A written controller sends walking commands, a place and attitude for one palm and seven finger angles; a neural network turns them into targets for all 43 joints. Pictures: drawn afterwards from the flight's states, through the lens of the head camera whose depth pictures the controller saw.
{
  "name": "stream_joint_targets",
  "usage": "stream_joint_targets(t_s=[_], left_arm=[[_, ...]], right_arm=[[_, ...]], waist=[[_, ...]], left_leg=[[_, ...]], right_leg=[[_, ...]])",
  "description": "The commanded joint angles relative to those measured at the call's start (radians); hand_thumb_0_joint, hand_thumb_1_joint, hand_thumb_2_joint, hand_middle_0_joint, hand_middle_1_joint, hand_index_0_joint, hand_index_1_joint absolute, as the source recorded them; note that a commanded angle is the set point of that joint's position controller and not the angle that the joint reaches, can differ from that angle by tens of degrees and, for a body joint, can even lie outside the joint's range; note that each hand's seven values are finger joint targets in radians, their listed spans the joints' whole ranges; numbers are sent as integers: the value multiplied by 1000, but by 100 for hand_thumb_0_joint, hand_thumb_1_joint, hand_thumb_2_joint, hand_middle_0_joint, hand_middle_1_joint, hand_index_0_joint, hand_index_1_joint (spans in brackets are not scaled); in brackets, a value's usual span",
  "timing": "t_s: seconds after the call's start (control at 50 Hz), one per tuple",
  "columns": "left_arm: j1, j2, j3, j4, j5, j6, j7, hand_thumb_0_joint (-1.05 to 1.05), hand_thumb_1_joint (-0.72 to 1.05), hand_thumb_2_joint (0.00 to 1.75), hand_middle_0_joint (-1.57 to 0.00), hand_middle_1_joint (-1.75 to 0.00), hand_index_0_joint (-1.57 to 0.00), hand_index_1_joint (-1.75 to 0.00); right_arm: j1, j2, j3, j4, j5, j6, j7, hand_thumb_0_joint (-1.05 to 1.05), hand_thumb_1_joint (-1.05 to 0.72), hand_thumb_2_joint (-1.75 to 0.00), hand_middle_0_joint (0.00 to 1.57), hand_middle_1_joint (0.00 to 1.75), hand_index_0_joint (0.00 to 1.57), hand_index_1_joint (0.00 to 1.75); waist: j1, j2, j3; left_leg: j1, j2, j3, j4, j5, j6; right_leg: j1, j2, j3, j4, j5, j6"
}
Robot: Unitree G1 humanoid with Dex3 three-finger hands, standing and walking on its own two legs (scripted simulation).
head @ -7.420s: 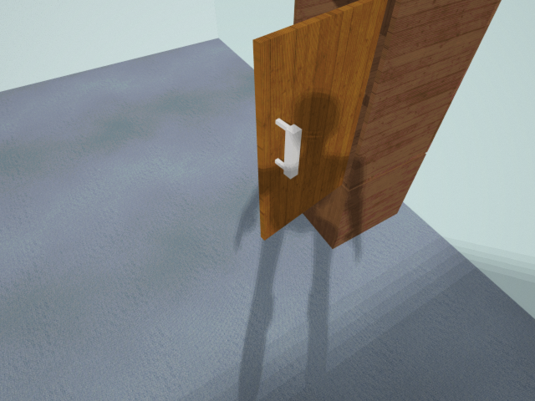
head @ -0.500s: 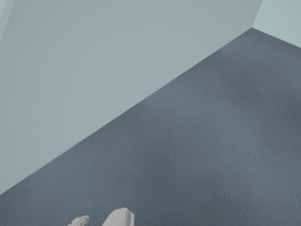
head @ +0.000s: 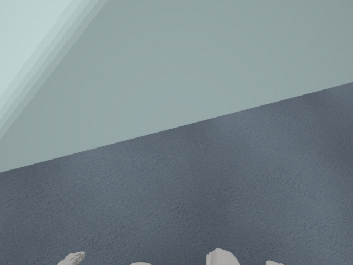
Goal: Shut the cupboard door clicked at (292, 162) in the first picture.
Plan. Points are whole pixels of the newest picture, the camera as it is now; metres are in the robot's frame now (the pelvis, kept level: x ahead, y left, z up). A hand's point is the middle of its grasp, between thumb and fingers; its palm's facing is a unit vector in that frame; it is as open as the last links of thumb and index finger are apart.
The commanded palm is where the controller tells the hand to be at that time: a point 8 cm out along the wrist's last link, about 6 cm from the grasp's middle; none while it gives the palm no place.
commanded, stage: walk to a spot facing it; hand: left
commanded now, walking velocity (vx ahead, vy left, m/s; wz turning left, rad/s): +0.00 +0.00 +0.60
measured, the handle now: out of the picture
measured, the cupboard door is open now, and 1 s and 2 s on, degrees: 100 100 100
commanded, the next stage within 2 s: none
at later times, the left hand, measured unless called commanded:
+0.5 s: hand out of the picture +0.02 +0.15 -0.16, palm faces +0.31 -0.92 -0.24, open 7.3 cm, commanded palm none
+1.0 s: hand out of the picture +0.01 +0.21 -0.16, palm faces +0.54 -0.81 -0.25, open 7.4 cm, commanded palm none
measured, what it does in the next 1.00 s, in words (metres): steps on the spot, turning left: right foot, then left foot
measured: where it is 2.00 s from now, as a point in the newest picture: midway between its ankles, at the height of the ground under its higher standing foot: outside the picture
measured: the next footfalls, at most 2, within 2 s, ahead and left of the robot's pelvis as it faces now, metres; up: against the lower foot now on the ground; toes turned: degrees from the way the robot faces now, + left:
right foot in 0.18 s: +0.04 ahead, -0.16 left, +0.00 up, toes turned +4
left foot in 0.60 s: +0.02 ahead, +0.08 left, +0.00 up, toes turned +29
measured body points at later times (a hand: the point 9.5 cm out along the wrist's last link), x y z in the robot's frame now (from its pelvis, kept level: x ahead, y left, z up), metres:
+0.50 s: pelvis +0.01 -0.05 +0.00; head +0.07 -0.04 +0.45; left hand +0.01 +0.20 -0.14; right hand +0.17 -0.28 -0.15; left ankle -0.02 +0.08 -0.69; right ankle +0.00 -0.16 -0.74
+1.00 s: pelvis +0.02 -0.03 +0.00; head +0.07 +0.01 +0.45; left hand -0.01 +0.25 -0.14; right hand +0.21 -0.21 -0.14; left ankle -0.01 +0.06 -0.74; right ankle +0.11 -0.17 -0.69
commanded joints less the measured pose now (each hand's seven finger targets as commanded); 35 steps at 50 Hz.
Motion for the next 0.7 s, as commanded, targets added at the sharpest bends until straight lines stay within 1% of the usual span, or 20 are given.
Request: stream_joint_targets(t_s=[0.0, 0.08, 0.12, 0.14, 0.16, 0.18, 0.2, 0.22, 0.24, 0.28, 0.38, 0.46, 0.48, 0.52, 0.54, 0.56, 0.58, 0.6, 0.64, 0.68], left_arm=[[-27, 58, 12, -92, -6, -19, 9, 0, 90, 90, -20, -30, -20, -30], [-5, 50, 9, -98, -14, -32, 12, 0, 90, 90, -20, -30, -20, -30], [73, 66, 17, -78, -16, -44, 16, 0, 90, 90, -20, -30, -20, -30], [119, 117, 30, -68, -9, -56, 24, 0, 90, 90, -20, -30, -20, -30], [147, 218, 50, -66, 7, -63, 33, 0, 90, 90, -20, -30, -20, -30], [136, 223, 40, -69, 1, -60, 37, 0, 90, 90, -20, -30, -20, -30], [70, 166, 23, -84, -3, -61, 37, 0, 90, 90, -20, -30, -20, -30], [26, 126, 17, -89, -5, -67, 39, 0, 90, 90, -20, -30, -20, -30], [10, 105, 7, -93, -10, -65, 36, 0, 90, 90, -20, -30, -20, -30], [24, 87, 4, -96, -9, -66, 36, 0, 90, 90, -20, -30, -20, -30], [119, 119, 19, -64, -2, -68, 36, 0, 90, 90, -20, -30, -20, -30], [129, 142, 32, -51, 8, -64, 33, 0, 90, 90, -20, -30, -20, -30], [134, 154, 35, -52, 8, -62, 31, 0, 90, 90, -20, -30, -20, -30], [112, 166, 40, -50, 2, -61, 25, 0, 90, 90, -20, -30, -20, -30], [93, 169, 40, -54, -6, -58, 21, 0, 90, 90, -20, -30, -20, -30], [78, 131, 35, -72, -10, -54, 16, 0, 90, 90, -20, -30, -20, -30], [26, 54, 10, -122, -18, -49, 11, 0, 90, 90, -20, -30, -20, -30], [-21, 81, 8, -141, -8, -32, 20, 0, 90, 90, -20, -30, -20, -30], [-52, 74, 16, -116, -7, -25, 22, 0, 90, 90, -20, -30, -20, -30], [-10, 80, 20, -78, -1, -19, 9, 0, 90, 90, -20, -30, -20, -30]], right_arm=[[50, -222, -71, -50, -10, -15, -14, 0, -90, -90, 20, 30, 20, 30], [34, -224, -81, -56, -10, -6, -13, 0, -90, -90, 20, 30, 20, 30], [-1, -210, -84, -68, -1, -3, -12, 0, -90, -90, 20, 30, 20, 30], [5, -166, -79, -76, 9, -4, -8, 0, -90, -90, 20, 30, 20, 30], [8, -96, -70, -99, 14, -5, -3, 0, -90, -90, 20, 30, 20, 30], [-10, -138, -76, -100, 5, 0, -1, 0, -90, -90, 20, 30, 20, 30], [2, -132, -74, -84, -3, 7, 6, 0, -90, -90, 20, 30, 20, 30], [19, -123, -76, -58, -4, 14, 7, 0, -90, -90, 20, 30, 20, 30], [27, -123, -74, -39, -4, 21, 11, 0, -90, -90, 20, 30, 20, 30], [17, -103, -65, -38, 0, 26, 20, 0, -90, -90, 20, 30, 20, 30], [-59, -76, -47, -45, 4, 26, 25, 0, -90, -90, 20, 30, 20, 30], [-87, -68, -40, -65, 5, 17, 29, 0, -90, -90, 20, 30, 20, 30], [-85, -73, -39, -69, 6, 13, 28, 0, -90, -90, 20, 30, 20, 30], [-29, -94, -44, -64, 3, 6, 24, 0, -90, -90, 20, 30, 20, 30], [29, -119, -50, -50, 0, 2, 24, 0, -90, -90, 20, 30, 20, 30], [109, -200, -71, -37, -5, -6, 21, 0, -90, -90, 20, 30, 20, 30], [193, -313, -101, -27, -9, -11, 11, 0, -90, -90, 20, 30, 20, 30], [225, -321, -97, -4, -1, -4, 2, 0, -90, -90, 20, 30, 20, 30], [122, -264, -85, -39, -7, -11, -17, 0, -90, -90, 20, 30, 20, 30], [38, -222, -65, -57, -7, -16, -22, 0, -90, -90, 20, 30, 20, 30]], waist=[[-37, 146, -151], [-28, 214, -177], [19, 164, -198], [40, 30, -223], [58, -286, -228], [53, -249, -202], [14, -137, -146], [-16, -215, -138], [-28, -203, -132], [-26, -211, -120], [16, -142, -124], [30, -186, -121], [30, -185, -130], [-9, -166, -155], [-49, -115, -181], [-94, 76, -238], [-138, 357, -263], [-135, 219, -280], [-98, 205, -197], [-47, 158, -146]], left_leg=[[113, 238, -261, -150, 306, 128], [62, 213, -311, -83, 380, 114], [-41, 166, -301, -14, 309, 68], [-177, 98, -252, 82, 126, 12], [-349, -55, -50, 330, -281, -76], [-333, -17, -57, 570, -404, -75], [-328, 13, -85, 682, -316, -76], [-353, 36, -71, 731, -278, -91], [-343, 47, -47, 759, -218, -105], [-332, 49, -9, 708, -172, -115], [-277, 51, 60, 473, -179, -120], [-187, 45, 104, 285, -197, -98], [-158, 35, 117, 242, -194, -91], [-31, 17, 138, 103, -89, -74], [98, 13, 129, 4, 25, -60], [281, 154, -56, -71, 237, -1], [373, 432, -437, -108, 688, 164], [349, 475, -417, -92, 723, 226], [213, 365, -348, -132, 445, 186], [138, 288, -257, -160, 368, 130]], right_leg=[[11, 28, -5, -142, -18, 1], [171, 86, -33, -380, -12, -11], [358, 88, -40, -598, 160, -19], [527, -28, 64, -736, 208, -45], [613, -317, 340, -805, 319, -150], [467, -427, 365, -798, 431, -242], [401, -352, 252, -785, 437, -247], [408, -297, 202, -760, 526, -222], [411, -241, 102, -729, 611, -199], [427, -202, -8, -716, 710, -177], [505, -235, -69, -686, 781, -187], [484, -268, -92, -641, 766, -195], [480, -275, -95, -620, 781, -194], [427, -269, -140, -535, 759, -158], [348, -250, -173, -440, 691, -122], [174, -176, -212, -234, 432, -64], [-90, -25, -179, 15, -264, 3], [-110, -33, -33, 98, -281, -19], [-116, -41, -2, 118, -153, -18], [-94, -28, 17, 122, -22, -10]])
